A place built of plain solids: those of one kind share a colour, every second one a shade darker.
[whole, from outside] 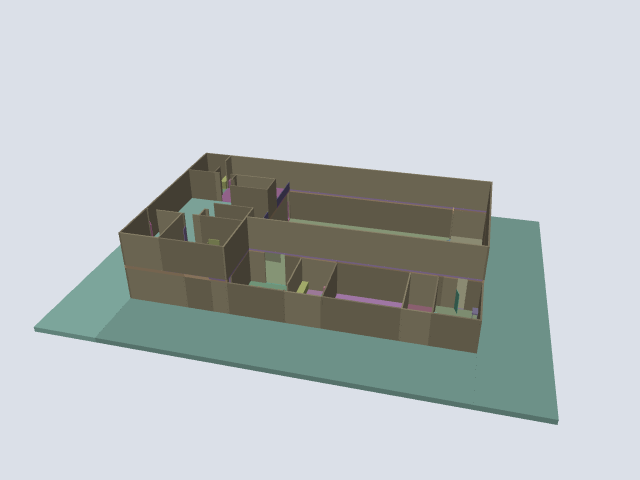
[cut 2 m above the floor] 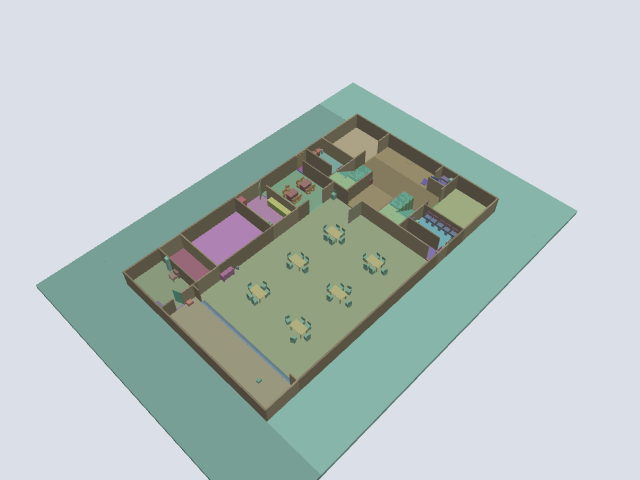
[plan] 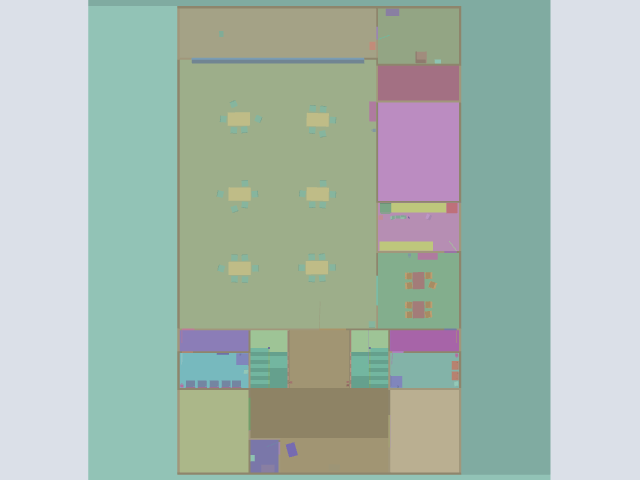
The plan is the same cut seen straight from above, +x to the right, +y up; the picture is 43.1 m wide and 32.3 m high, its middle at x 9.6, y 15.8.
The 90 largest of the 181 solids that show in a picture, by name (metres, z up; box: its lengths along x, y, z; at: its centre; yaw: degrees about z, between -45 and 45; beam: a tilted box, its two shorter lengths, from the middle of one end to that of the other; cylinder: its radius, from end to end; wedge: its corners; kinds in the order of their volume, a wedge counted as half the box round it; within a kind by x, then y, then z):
{
 "under_1": {"box": [6.0, 31.54, 0.5], "at": [-3.0, 15.77, -0.33]},
 "under_2": {"box": [31.11, 6.0, 0.5], "at": [9.55, -3.0, -0.33]},
 "under_3": {"box": [31.11, 6.0, 0.5], "at": [9.55, 34.54, -0.33]},
 "under_4": {"box": [6.0, 31.54, 0.5], "at": [22.11, 15.77, -0.33]},
 "wall_1": {"box": [0.16, 2.8, 3.34], "at": [0.08, 1.56, 5.23]},
 "wall_2": {"box": [0.16, 5.55, 3.56], "at": [0.08, 2.94, 1.48]},
 "wall_3": {"box": [0.16, 2.35, 3.56], "at": [0.08, 7.01, 1.48]},
 "wall_4": {"box": [0.16, 28.29, 3.34], "at": [0.08, 17.23, 5.23]},
 "wall_5": {"box": [0.16, 18.08, 3.56], "at": [0.08, 18.89, 1.48]},
 "wall_6": {"box": [0.16, 3.32, 3.56], "at": [0.08, 29.72, 1.48]},
 "wall_7": {"box": [4.92, 0.13, 3.56], "at": [2.46, 5.78, 1.48]},
 "wall_8": {"box": [3.86, 0.13, 3.56], "at": [2.99, 8.26, 1.48]},
 "wall_9": {"box": [0.13, 2.8, 3.34], "at": [4.86, 1.56, 5.23]},
 "wall_10": {"box": [0.13, 4.18, 3.34], "at": [4.86, 7.63, 5.23]},
 "wall_11": {"box": [8.4, 0.13, 3.56], "at": [5.35, 9.79, 1.48]},
 "wall_12": {"box": [2.75, 0.13, 3.34], "at": [6.17, 9.79, 5.23]},
 "wall_13": {"box": [13.54, 0.16, 3.34], "at": [6.77, 31.46, 5.23]},
 "wall_14": {"box": [0.13, 3.88, 7.2], "at": [7.47, 7.78, 3.3]},
 "wall_15": {"box": [19.11, 0.16, 7.2], "at": [9.55, 0.08, 3.3]},
 "wall_16": {"box": [19.11, 0.16, 3.56], "at": [9.55, 31.46, 1.48]},
 "wall_17": {"box": [0.13, 3.88, 7.2], "at": [11.63, 7.78, 3.3]},
 "wall_18": {"box": [0.13, 3.24, 3.56], "at": [13.45, 16.68, 1.48]},
 "wall_19": {"box": [0.13, 6.62, 3.56], "at": [13.45, 21.74, 1.48]},
 "wall_20": {"box": [0.16, 21.5, 3.34], "at": [13.46, 20.63, 5.23]},
 "wall_21": {"box": [0.13, 4.18, 3.34], "at": [14.26, 7.63, 5.23]},
 "wall_22": {"box": [6.61, 0.13, 3.56], "at": [14.66, 9.79, 1.48]},
 "wall_23": {"box": [7.54, 0.13, 3.34], "at": [15.34, 9.79, 5.23]},
 "wall_24": {"box": [4.58, 0.13, 3.56], "at": [15.67, 14.99, 1.48]},
 "wall_25": {"box": [5.73, 0.13, 3.56], "at": [16.25, 18.36, 1.48]},
 "wall_26": {"box": [5.73, 0.13, 3.56], "at": [16.25, 25.11, 1.48]},
 "wall_27": {"box": [5.73, 0.13, 3.56], "at": [16.25, 27.59, 1.48]},
 "wall_28": {"box": [4.92, 0.13, 3.34], "at": [16.65, 3.77, 5.23]},
 "wall_29": {"box": [4.92, 0.13, 3.56], "at": [16.65, 5.78, 1.48]},
 "wall_30": {"box": [3.89, 0.13, 3.56], "at": [17.16, 8.26, 1.48]},
 "wall_31": {"box": [0.16, 3.54, 3.34], "at": [19.03, 1.93, 5.23]},
 "wall_32": {"box": [0.16, 5.55, 3.56], "at": [19.03, 2.94, 1.48]},
 "wall_33": {"box": [0.16, 5.89, 3.34], "at": [19.03, 6.78, 5.23]},
 "wall_34": {"box": [0.16, 2.35, 3.56], "at": [19.03, 7.01, 1.48]},
 "wall_35": {"box": [0.16, 5.08, 3.56], "at": [19.03, 12.39, 1.48]},
 "wall_36": {"box": [0.16, 3.24, 3.56], "at": [19.03, 16.68, 1.48]},
 "wall_37": {"box": [0.16, 6.62, 3.56], "at": [19.03, 21.74, 1.48]},
 "wall_38": {"box": [0.16, 2.35, 3.56], "at": [19.03, 26.36, 1.48]},
 "wall_39": {"box": [0.16, 3.72, 3.56], "at": [19.03, 29.52, 1.48]},
 "floor_ballroom_1": {"box": [13.22, 18.08, 0.5], "at": [6.77, 18.89, -0.39]},
 "stair_1": {"box": [1.19, 2.69, 0.47], "at": [5.51, 7.18, -0.07]},
 "stair_2": {"box": [1.19, 2.42, 0.64], "at": [5.51, 7.32, 0.02]},
 "stair_3": {"box": [1.19, 2.15, 0.81], "at": [5.51, 7.45, 0.1]},
 "stair_4": {"box": [1.19, 1.88, 0.98], "at": [5.51, 7.59, 0.19]},
 "stair_5": {"box": [1.19, 1.61, 1.15], "at": [5.51, 7.72, 0.27]},
 "stair_6": {"box": [1.19, 1.34, 1.32], "at": [5.51, 7.86, 0.36]},
 "stair_7": {"box": [1.19, 1.08, 1.49], "at": [5.51, 7.99, 0.44]},
 "stair_8": {"box": [1.19, 0.81, 1.66], "at": [5.51, 8.13, 0.53]},
 "stair_9": {"box": [1.19, 1.34, 3.01], "at": [6.81, 6.51, 1.21]},
 "stair_10": {"box": [1.19, 2.15, 2.5], "at": [6.81, 6.92, 0.95]},
 "stair_11": {"box": [1.19, 2.42, 2.33], "at": [6.81, 7.05, 0.87]},
 "stair_12": {"box": [1.19, 0.81, 3.35], "at": [12.3, 6.24, 1.38]},
 "stair_13": {"box": [1.19, 1.34, 3.01], "at": [12.3, 6.51, 1.21]},
 "stair_14": {"box": [1.19, 2.15, 2.5], "at": [12.3, 6.92, 0.95]},
 "stair_15": {"box": [1.19, 2.42, 2.33], "at": [12.3, 7.05, 0.87]},
 "stair_16": {"box": [1.19, 2.69, 0.47], "at": [13.6, 7.18, -0.07]},
 "stair_17": {"box": [1.19, 2.42, 0.64], "at": [13.6, 7.32, 0.02]},
 "stair_18": {"box": [1.19, 2.15, 0.81], "at": [13.6, 7.45, 0.1]},
 "stair_19": {"box": [1.19, 1.88, 0.98], "at": [13.6, 7.59, 0.19]},
 "stair_20": {"box": [1.19, 1.61, 1.15], "at": [13.6, 7.72, 0.27]},
 "stair_21": {"box": [1.19, 1.34, 1.32], "at": [13.6, 7.86, 0.36]},
 "stair_22": {"box": [1.19, 1.08, 1.49], "at": [13.6, 7.99, 0.44]},
 "stair_23": {"box": [1.19, 0.81, 1.66], "at": [13.6, 8.13, 0.53]},
 "floor_foyer_1": {"box": [9.27, 3.36, 0.64], "at": [9.55, 4.16, -0.32]},
 "floor_foyer_2": {"box": [4.03, 3.88, 0.64], "at": [9.55, 7.78, -0.32]},
 "floor_foyer_3": {"box": [7.26, 2.32, 0.64], "at": [10.56, 1.32, -0.32]},
 "floor_bandstand_1": {"box": [13.22, 3.32, 0.76], "at": [6.77, 29.72, -0.26]},
 "floor_stack_store_1": {"box": [5.44, 6.62, 0.5], "at": [16.23, 21.74, -0.39]},
 "floor_gents_cloaks_1": {"box": [4.63, 5.55, 0.64], "at": [16.64, 2.94, -0.32]},
 "floor_ladies_cloaks_1": {"box": [4.63, 5.55, 0.64], "at": [2.48, 2.94, -0.32]},
 "floor_band_room_1": {"box": [5.44, 3.72, 0.76], "at": [16.23, 29.52, -0.26]},
 "stair_landing_1": {"box": [1.3, 1.19, 2.16], "at": [5.57, 9.13, 0.78]},
 "stair_landing_2": {"box": [1.19, 1.46, 2.16], "at": [6.82, 8.99, 0.78]},
 "stair_landing_3": {"box": [1.19, 1.46, 2.16], "at": [12.29, 8.99, 0.78]},
 "stair_landing_4": {"box": [1.3, 1.19, 2.16], "at": [13.54, 9.13, 0.78]},
 "floor_cafe_1": {"box": [5.44, 5.08, 0.5], "at": [16.23, 12.39, -0.39]},
 "floor_kitchen_1": {"box": [5.44, 3.24, 0.5], "at": [16.23, 16.68, -0.39]},
 "upper_floor_landing_1": {"box": [9.27, 5.25, 0.16], "at": [9.55, 2.79, 3.48]},
 "floor_gents_room_1": {"box": [4.63, 2.35, 0.64], "at": [16.64, 7.01, -0.32]},
 "floor_ladies_room_1": {"box": [4.63, 2.35, 0.64], "at": [2.48, 7.01, -0.32]},
 "floor_boiler_room_1": {"box": [5.44, 2.35, 0.5], "at": [16.23, 26.36, -0.39]},
 "upper_floor_balcony_cafe_1": {"box": [4.63, 6.76, 0.16], "at": [2.48, 6.47, 3.48]},
 "floor_gents_lobby_1": {"box": [4.63, 1.4, 0.64], "at": [16.64, 9.02, -0.32]},
 "floor_ladies_lobby_1": {"box": [4.63, 1.4, 0.64], "at": [2.48, 9.02, -0.32]},
 "floor_pay_box_1": {"box": [1.88, 2.19, 0.64], "at": [5.86, 1.25, -0.32]},
 "counter_run_1": {"box": [3.6, 0.61, 0.78], "at": [15.4, 15.38, 0.35]}
}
